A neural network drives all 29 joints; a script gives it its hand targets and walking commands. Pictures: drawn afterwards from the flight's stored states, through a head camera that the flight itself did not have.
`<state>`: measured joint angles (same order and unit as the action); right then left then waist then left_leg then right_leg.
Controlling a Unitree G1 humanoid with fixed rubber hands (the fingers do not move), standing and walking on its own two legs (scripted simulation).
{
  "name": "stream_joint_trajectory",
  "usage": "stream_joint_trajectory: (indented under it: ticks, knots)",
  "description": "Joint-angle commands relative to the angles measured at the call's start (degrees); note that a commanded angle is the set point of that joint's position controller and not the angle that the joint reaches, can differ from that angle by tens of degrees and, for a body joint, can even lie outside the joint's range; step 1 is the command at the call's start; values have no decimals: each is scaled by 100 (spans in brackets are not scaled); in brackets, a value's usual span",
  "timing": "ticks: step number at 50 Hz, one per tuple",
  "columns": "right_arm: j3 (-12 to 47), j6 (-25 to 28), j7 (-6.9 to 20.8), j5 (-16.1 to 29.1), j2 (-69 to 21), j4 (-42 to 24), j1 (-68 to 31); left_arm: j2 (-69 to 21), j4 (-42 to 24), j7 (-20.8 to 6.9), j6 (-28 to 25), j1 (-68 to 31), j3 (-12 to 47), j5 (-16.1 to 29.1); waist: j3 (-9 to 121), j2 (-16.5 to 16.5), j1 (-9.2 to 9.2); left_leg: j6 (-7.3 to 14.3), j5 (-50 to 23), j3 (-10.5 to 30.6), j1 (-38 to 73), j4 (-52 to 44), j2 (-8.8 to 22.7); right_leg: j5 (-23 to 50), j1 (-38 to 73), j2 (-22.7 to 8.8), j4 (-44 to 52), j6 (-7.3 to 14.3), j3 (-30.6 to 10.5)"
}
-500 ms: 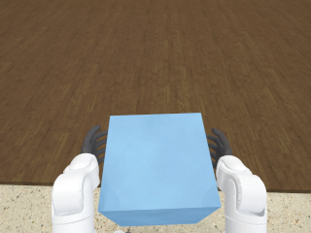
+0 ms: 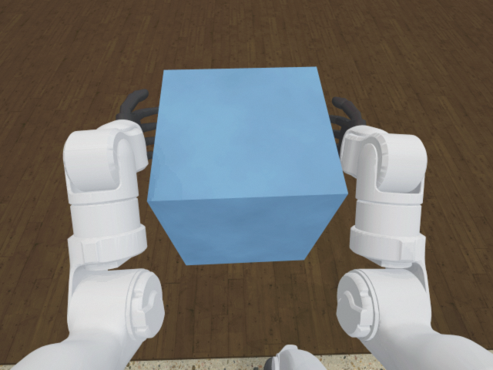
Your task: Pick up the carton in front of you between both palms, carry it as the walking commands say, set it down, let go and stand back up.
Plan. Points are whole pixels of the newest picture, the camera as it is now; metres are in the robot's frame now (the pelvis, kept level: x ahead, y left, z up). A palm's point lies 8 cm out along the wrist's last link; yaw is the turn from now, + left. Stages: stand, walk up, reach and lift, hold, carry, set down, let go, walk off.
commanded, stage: carry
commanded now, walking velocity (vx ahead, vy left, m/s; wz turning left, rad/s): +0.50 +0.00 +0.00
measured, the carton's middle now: (243, 177) +0.39 -0.01 +0.09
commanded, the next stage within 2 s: none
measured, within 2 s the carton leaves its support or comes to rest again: neither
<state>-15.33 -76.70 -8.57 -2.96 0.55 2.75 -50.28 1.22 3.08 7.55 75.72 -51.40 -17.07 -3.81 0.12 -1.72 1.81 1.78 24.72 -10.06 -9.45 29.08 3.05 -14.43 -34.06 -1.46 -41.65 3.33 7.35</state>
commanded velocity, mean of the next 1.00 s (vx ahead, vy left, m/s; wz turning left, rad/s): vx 0.50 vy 0.00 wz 0.00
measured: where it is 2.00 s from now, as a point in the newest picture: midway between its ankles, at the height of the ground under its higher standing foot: (223, 132)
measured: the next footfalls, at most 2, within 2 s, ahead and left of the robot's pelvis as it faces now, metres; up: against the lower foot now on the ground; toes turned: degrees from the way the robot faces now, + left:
left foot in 0.34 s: +0.44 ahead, +0.08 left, +0.06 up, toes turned +2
right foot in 0.76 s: +0.71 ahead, -0.07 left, +0.06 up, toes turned -6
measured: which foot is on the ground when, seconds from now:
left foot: down 0.00-0.04, up 0.06-0.32, down 0.34-0.78, up 0.80-1.00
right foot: down 0.00-0.34, up 0.36-0.74, down 0.76-1.00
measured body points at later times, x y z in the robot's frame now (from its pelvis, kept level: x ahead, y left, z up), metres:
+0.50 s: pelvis +0.35 +0.03 +0.04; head +0.47 +0.01 +0.48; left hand +0.78 +0.13 +0.15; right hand +0.73 -0.17 +0.14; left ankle +0.40 +0.08 -0.67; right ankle +0.23 -0.09 -0.54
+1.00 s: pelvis +0.67 -0.01 +0.07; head +0.71 -0.02 +0.52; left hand +1.05 +0.17 +0.20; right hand +1.07 -0.13 +0.20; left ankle +0.68 +0.12 -0.60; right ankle +0.67 -0.06 -0.67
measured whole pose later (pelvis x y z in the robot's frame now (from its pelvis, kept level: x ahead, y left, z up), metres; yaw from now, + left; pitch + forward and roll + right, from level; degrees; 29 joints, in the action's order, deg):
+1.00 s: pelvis +0.67 -0.01 +0.07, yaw +1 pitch +5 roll +2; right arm -16.8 -77.3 -7.5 -5.6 -0.3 11.8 -48.3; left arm 0.5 12.3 6.9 74.2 -46.9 -15.6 -3.5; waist 2.1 1.5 -4.8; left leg 0.9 19.4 -1.7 -34.9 58.8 1.0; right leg -12.6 -16.3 1.4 -23.1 6.0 7.3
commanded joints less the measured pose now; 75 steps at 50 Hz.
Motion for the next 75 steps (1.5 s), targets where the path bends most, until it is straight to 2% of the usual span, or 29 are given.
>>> stream_joint_trajectory:
  ticks: [1, 2, 3, 4, 6, 9, 12, 14, 16, 17, 18, 19, 22, 25, 34, 37, 38, 39, 40, 41, 44, 52, 60, 61, 62, 63, 64, 67, 75]
  knots:
    - [3438, 35, 1453, 2464, -5869, -366, -4335, -6074, 471, -1231, 32, -3365, 3489, 2161, 2987, 77, -540, 120, -5715, -43, 735, 2585, 356, 2156, 2829, 331, 2083, 180, 336]
    - [3458, 66, 1458, 2434, -5862, -311, -4422, -6181, 530, -1268, 16, -3134, 3415, 2189, 2894, 403, -935, 43, -3478, 239, -1112, 3509, 213, 3787, 4574, -417, 1876, 171, -435]
    - [3439, 52, 1453, 2399, -6150, -73, -4190, -6084, 560, -1269, -34, -3152, 3358, 2159, 3297, 2233, -688, -105, 727, 446, -3786, 5060, -572, 8613, 7114, -1723, 435, 968, -2160]
    - [3331, 104, 1429, 2287, -6144, -104, -4065, -6146, 403, -1276, -89, -3115, 3375, 2214, 3750, 2096, -993, 15, 747, 865, -4717, 5970, -628, 7733, 7547, -1987, 665, 1567, -2683]
    - [3317, 214, 1315, 2166, -6201, -624, -4382, -6537, -548, -1301, -204, -3899, 3609, 2535, 3273, 735, -1013, 191, 477, 1233, -5250, 6048, -349, 4511, 6808, -1761, 1169, 1186, -2670]
    - [3315, 377, 1060, 1786, -5835, -1097, -3967, -6579, -1618, -1311, -275, -4424, 4046, 2970, 2961, 667, -814, 269, 352, 837, -5187, 5582, -269, 3596, 6034, -1555, 1342, 800, -2095]
    - [3384, 475, 861, 1431, -5278, -1495, -3617, -6205, -2040, -1311, -305, -4176, 4303, 3114, 2689, 888, -786, 317, 485, 455, -5029, 4483, -139, 3832, 5460, -1272, 1642, 856, -1557]
    - [3449, 458, 800, 1332, -4967, -1496, -3371, -5971, -1890, -1336, -259, -3897, 4377, 3072, 2519, 942, -567, 311, -499, -154, -2648, 1943, -571, 4870, 3757, -706, 1832, 522, -489]
    - [3646, 431, 848, 1371, -4934, -1367, -3073, -5886, -1552, -1389, -232, -3476, 4451, 2981, 3334, 1541, 246, 459, -1836, -471, -135, 1091, -1041, 6916, 3282, -751, 380, 262, -129]
    - [3755, 436, 927, 1502, -5003, -1375, -3065, -5866, -1430, -1421, -241, -3456, 4487, 2882, 3838, 987, 731, 406, -2392, 10, 1375, 466, -728, 5635, 2651, -572, -1070, 83, -85]
    - [3875, 468, 1011, 1643, -5114, -1322, -3168, -5944, -1323, -1465, -225, -3328, 4483, 2756, 4440, -955, 573, 1125, -4040, 3023, 2738, -39, 933, 873, 1115, 284, -2894, -201, -296]
    - [3952, 452, 1094, 1793, -5295, -1121, -3072, -5834, -1201, -1478, -188, -3276, 4416, 2720, 5196, -1887, 553, 1963, -5464, 4768, 3549, -79, 1751, -1069, 412, 902, -4884, -218, -1092]
    - [4342, 432, 1344, 2473, -5949, -1723, -3741, -5826, -1300, -1358, -231, -3307, 4150, 2293, 3824, -417, 517, 1424, -4984, 3455, 3020, 314, 1188, -1080, -1060, 324, -4938, -28, -1199]
    - [4608, 429, 1448, 2991, -6279, -2074, -4226, -5549, -1335, -1152, -290, -2885, 3818, 1747, 3320, -93, 490, 1198, -4673, 2983, 2728, -1, 1037, -1107, -1189, 204, -3628, -57, -945]
    - [4132, 243, 1655, 3082, -5811, -838, -4123, -4798, -519, -917, -172, -2650, 3501, 1190, 2588, -627, 300, 821, -5802, 1234, 1362, -140, 553, 1098, 701, 580, 843, 14, 142]
    - [3776, 119, 1638, 2824, -5670, -159, -3967, -4947, -137, -1043, 9, -3020, 3504, 1553, 2807, -475, -211, 416, -5522, 647, 512, 1185, 387, 1892, 2702, 565, 1733, 219, 312]
    - [3633, 81, 1613, 2727, -5601, 30, -4079, -5026, 15, -1114, 68, -3088, 3480, 1728, 2936, -238, -369, 298, -3971, 655, -327, 1887, 278, 1755, 3643, -99, 1665, 279, -425]
    - [3489, 24, 1589, 2623, -5547, 239, -4066, -5073, 143, -1166, 119, -3323, 3447, 1879, 3213, 923, -236, 172, -428, 627, -1323, 2956, -210, 3225, 4559, -1574, 1203, 516, -2388]
    - [3282, -26, 1542, 2591, -5581, 269, -4191, -5083, 419, -1197, 138, -3398, 3336, 1950, 3468, 1709, -535, 54, 815, 908, -2800, 4454, -830, 1886, 5327, -2212, 1717, 1568, -4155]
    - [3242, -46, 1484, 2472, -5567, 278, -4270, -5393, 440, -1251, 148, -3489, 3415, 2158, 3190, 1218, -487, 162, 558, 1275, -3194, 4868, -491, 994, 5002, -2040, 1961, 1516, -4117]
    - [2898, -24, 1324, 2157, -5763, 298, -4231, -6317, 108, -1426, 134, -4364, 3595, 2749, 2694, 211, -439, 62, -333, 1166, -3173, 4177, -192, 1987, 4107, -1525, 2156, 1016, -2793]
    - [2889, 457, 1247, 1533, -6455, 743, -2860, -7392, 468, -1710, -373, -3570, 3535, 2772, 2482, 766, -471, -233, -1128, 569, -2999, 1641, -107, 3051, 4360, -1242, 2432, 607, -1429]
    - [4166, 794, 1393, 1856, -6943, -980, -1620, -7052, -962, -1623, -708, -1337, 4256, 2206, 2702, 1066, -248, -39, -2783, -404, -383, -1004, -574, 4962, 4176, -772, 1011, -15, 83]
    - [4293, 811, 1437, 1890, -6881, -1192, -1299, -6923, -1156, -1602, -711, -1002, 4384, 2128, 2978, 872, -138, 65, -2734, -115, 854, -929, -264, 4106, 3381, -672, 283, -185, 176]
    - [4357, 813, 1484, 1897, -6773, -1371, -912, -6782, -1313, -1602, -700, -687, 4502, 2069, 3352, 181, -27, 266, -3227, 1285, 2054, -561, 838, 2116, 2284, -514, -820, -279, 99]
    - [4394, 867, 1496, 1745, -6507, -1454, -761, -6939, -1411, -1626, -660, -417, 4621, 2085, 3831, -1327, -57, 1280, -3640, 3405, 3729, -558, 2022, -578, 271, 157, -2029, -452, -209]
    - [4500, 884, 1533, 1792, -6585, -1525, -297, -6806, -1578, -1643, -687, -156, 4714, 2039, 3690, -1304, -10, 1543, -3516, 3703, 3737, -842, 2069, -1477, -552, 309, -2982, -427, -544]
    - [4914, 977, 1642, 1969, -6629, -2441, -9, -6723, -2140, -1643, -841, 360, 4998, 1995, 2975, -112, -11, 993, -4082, 2392, 2788, -970, 1704, -820, -809, -282, -2254, -329, -751]
    - [5017, 775, 1863, 2155, -5961, -2913, 1398, -6258, -2650, -1533, -741, 1898, 5185, 1843, 2125, -728, -54, 663, -3599, 867, 1554, -1529, 1140, 345, 152, -140, 552, -477, 62]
